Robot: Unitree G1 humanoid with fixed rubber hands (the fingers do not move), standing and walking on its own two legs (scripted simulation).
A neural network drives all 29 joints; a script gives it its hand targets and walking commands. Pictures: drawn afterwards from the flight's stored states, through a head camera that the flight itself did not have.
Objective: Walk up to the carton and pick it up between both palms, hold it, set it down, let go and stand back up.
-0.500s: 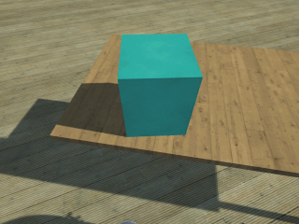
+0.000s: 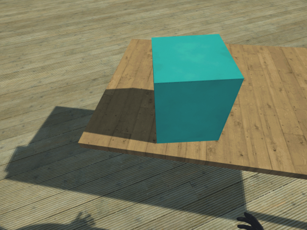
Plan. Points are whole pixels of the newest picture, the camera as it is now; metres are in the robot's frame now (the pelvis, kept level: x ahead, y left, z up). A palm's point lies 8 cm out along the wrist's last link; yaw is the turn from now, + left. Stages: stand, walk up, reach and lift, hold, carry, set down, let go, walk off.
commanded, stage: walk up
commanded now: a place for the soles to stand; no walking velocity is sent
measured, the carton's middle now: (186, 91) +0.50 -0.06 +0.09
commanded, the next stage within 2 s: none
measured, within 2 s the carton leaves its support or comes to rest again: neither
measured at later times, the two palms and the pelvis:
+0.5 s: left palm out of the picture +0.10 +0.25 -0.09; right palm out of the picture +0.06 -0.28 -0.10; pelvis +0.00 +0.00 +0.01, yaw -9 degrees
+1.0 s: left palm out of the picture +0.14 +0.24 -0.09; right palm out of the picture +0.02 -0.27 -0.10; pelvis +0.00 +0.00 +0.01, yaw -14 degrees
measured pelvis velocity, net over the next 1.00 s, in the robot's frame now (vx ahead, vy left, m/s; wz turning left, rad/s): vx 0.00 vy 0.00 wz -0.24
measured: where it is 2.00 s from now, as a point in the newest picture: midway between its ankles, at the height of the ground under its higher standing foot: outside the picture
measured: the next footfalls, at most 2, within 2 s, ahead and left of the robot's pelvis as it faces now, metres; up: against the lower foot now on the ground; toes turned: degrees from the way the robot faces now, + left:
right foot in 1.82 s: -0.03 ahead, -0.08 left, +0.00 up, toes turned -12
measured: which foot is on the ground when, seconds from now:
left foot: down 0.00-1.00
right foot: down 0.00-1.00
